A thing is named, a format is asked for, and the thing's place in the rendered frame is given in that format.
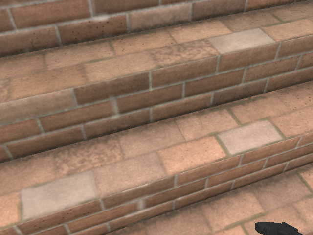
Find right robot hand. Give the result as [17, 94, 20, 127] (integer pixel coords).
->
[254, 221, 303, 235]

